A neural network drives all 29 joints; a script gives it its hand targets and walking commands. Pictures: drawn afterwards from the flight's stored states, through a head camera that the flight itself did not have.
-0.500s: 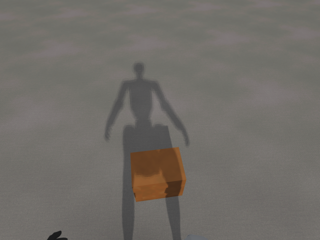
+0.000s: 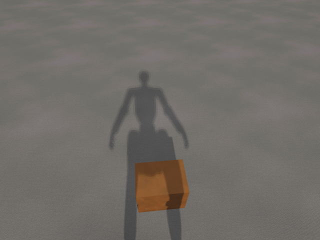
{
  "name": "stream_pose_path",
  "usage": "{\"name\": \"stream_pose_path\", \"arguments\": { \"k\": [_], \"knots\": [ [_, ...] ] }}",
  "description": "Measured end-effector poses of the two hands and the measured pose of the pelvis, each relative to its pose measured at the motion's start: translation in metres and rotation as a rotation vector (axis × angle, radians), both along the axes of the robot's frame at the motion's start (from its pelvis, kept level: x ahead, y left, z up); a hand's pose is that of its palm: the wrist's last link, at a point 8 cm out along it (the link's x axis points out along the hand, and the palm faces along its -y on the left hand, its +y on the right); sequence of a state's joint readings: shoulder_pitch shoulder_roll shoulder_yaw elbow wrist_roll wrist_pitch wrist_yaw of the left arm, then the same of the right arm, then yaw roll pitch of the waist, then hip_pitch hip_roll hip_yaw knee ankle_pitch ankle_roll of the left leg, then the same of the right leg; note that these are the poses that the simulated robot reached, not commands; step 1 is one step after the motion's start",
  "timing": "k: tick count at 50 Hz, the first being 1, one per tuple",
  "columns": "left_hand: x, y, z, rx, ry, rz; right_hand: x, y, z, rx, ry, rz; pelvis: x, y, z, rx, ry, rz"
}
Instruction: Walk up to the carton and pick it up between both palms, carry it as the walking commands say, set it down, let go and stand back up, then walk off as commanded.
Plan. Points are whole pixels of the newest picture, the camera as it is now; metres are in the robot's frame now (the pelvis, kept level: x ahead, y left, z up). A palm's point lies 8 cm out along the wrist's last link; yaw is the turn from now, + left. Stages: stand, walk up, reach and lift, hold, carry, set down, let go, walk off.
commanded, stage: walk up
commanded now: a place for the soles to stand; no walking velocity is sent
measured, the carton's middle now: (160, 186) +0.54 -0.02 -0.66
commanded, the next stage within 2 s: none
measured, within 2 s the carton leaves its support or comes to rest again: neither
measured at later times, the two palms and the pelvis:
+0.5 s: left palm out of the picture +0.11 +0.26 -0.14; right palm out of the picture +0.14 -0.38 -0.13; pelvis +0.08 -0.05 -0.03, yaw +4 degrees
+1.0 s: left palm (81, 235) +0.18 +0.22 -0.14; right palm (265, 188) +0.30 -0.35 -0.14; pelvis +0.14 -0.08 -0.02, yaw +6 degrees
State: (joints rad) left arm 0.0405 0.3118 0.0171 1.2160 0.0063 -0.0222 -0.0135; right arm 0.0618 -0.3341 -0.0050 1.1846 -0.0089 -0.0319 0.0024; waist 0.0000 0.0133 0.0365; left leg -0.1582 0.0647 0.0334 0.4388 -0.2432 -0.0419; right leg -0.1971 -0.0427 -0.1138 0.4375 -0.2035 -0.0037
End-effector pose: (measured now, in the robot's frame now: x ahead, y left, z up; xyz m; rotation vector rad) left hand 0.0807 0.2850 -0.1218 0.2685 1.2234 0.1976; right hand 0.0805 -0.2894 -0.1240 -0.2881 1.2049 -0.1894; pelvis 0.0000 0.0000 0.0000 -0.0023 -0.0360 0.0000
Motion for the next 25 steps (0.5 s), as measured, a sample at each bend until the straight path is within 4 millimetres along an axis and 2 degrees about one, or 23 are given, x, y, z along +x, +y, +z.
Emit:
{"name": "stream_pose_path", "arguments": {
  "k": [3,6,12,15,19,25],
  "knots": [
    [-0.001,0.001,0.001,-0.008,-0.001,0.004,0.003,0.002,0.001,0.005,-0.016,0.002,0.002,0.001,0.0,0.001,0.001,-0.001],
    [0.003,0.006,-0.001,-0.009,-0.011,-0.002,-0.001,-0.007,0.001,-0.016,-0.054,-0.012,0.008,-0.003,-0.005,0.017,0.001,-0.005],
    [0.026,0.006,-0.001,0.033,-0.043,-0.029,-0.027,-0.056,-0.006,-0.086,0.005,-0.056,0.026,-0.026,-0.019,0.053,-0.016,-0.013],
    [0.036,-0.001,-0.003,0.065,-0.077,-0.015,-0.028,-0.084,-0.016,-0.114,0.053,-0.052,0.038,-0.04,-0.03,0.017,-0.021,0.001],
    [0.032,-0.011,-0.004,0.07,-0.09,0.032,-0.002,-0.097,-0.015,-0.13,0.057,-0.02,0.053,-0.049,-0.031,-0.019,-0.023,0.03],
    [0.026,-0.022,-0.021,0.045,-0.034,0.075,0.062,-0.09,-0.005,-0.121,-0.009,0.067,0.079,-0.054,-0.031,-0.025,-0.038,0.07]
  ]
}}
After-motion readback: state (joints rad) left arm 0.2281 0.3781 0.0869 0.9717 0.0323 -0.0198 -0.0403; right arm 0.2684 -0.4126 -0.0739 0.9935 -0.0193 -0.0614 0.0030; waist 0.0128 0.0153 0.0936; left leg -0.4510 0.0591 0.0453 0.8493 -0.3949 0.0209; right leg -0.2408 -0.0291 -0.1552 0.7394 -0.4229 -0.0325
